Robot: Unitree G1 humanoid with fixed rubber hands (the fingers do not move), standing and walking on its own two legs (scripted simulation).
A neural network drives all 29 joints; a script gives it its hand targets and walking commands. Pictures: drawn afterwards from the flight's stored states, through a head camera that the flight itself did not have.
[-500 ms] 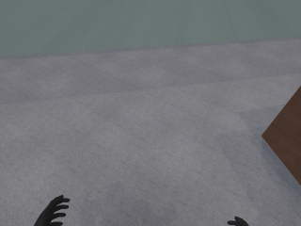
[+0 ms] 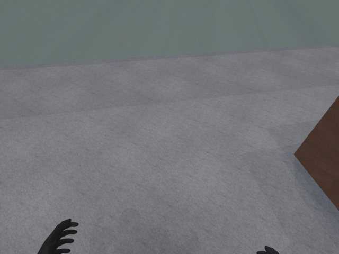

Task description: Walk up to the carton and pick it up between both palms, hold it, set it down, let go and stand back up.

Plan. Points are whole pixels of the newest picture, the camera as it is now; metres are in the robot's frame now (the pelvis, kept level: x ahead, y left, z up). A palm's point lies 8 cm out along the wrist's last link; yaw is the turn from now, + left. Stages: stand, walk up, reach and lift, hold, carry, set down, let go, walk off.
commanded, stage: stand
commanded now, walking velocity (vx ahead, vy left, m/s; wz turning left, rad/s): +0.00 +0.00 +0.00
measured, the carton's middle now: out of the picture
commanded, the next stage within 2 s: walk up in 0.28 s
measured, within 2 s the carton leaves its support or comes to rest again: neither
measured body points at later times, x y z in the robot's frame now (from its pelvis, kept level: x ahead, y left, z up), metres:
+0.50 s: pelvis -0.01 +0.00 +0.00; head -0.01 +0.00 +0.45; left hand +0.16 +0.28 -0.07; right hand +0.12 -0.27 -0.11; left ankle +0.03 +0.12 -0.72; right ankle +0.04 -0.12 -0.72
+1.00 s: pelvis -0.01 -0.08 +0.00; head +0.02 -0.12 +0.45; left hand +0.19 +0.19 -0.07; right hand +0.01 -0.44 -0.09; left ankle +0.01 +0.03 -0.68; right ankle -0.02 -0.14 -0.72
